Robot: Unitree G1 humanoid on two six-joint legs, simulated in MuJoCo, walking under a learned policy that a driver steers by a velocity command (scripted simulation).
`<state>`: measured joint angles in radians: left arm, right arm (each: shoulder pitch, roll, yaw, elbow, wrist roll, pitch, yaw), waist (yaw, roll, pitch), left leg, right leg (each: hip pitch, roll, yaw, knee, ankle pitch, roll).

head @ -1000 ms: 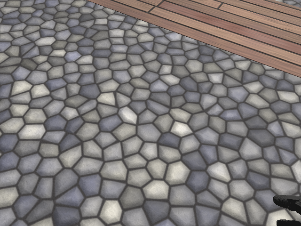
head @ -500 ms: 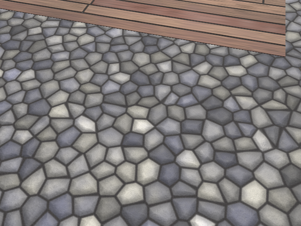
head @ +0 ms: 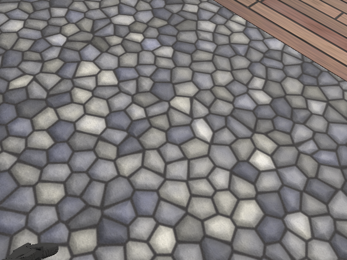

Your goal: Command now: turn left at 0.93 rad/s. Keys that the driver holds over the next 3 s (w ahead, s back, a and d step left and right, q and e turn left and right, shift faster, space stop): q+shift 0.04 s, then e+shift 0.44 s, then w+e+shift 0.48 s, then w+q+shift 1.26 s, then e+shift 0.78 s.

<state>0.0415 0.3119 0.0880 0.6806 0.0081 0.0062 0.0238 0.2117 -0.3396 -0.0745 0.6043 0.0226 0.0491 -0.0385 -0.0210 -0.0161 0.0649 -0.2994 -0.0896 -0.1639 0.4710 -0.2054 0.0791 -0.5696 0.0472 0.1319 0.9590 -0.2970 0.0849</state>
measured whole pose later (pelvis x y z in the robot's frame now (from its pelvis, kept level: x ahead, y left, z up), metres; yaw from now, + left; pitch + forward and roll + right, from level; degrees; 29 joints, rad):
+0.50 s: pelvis +0.06 -0.02 -0.01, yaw -6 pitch +2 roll +1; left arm 0.21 0.32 0.09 0.69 -0.04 0.03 0.04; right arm 0.10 -0.30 -0.07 0.65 0.01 0.01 -0.01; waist 0.03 -0.01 0.07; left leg -0.32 -0.11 -0.12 0.70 -0.48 -0.05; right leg -0.31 0.06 0.26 0.47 -0.19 0.03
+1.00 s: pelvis +0.23 -0.07 -0.03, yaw -32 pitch +2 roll +0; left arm 0.12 0.28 0.05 0.60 -0.05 -0.04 -0.07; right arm 0.52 -0.26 -0.03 0.85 -0.02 -0.08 -0.02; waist -0.11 -0.02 0.01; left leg 0.26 -0.01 0.26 0.20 -0.48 -0.01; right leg -0.82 -0.07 -0.03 0.94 -0.03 -0.05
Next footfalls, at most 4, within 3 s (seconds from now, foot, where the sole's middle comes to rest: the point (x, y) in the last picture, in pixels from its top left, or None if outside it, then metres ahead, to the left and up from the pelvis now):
0.24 right None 0.12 -0.16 -0.78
0.54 left None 0.10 0.08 -0.78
1.10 right None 0.37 -0.30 -0.78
1.54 left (247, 161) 0.84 -0.37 -0.78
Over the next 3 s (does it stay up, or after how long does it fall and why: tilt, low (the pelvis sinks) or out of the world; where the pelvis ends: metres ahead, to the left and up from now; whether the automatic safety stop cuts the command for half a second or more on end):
stays up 1.50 -0.42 -0.01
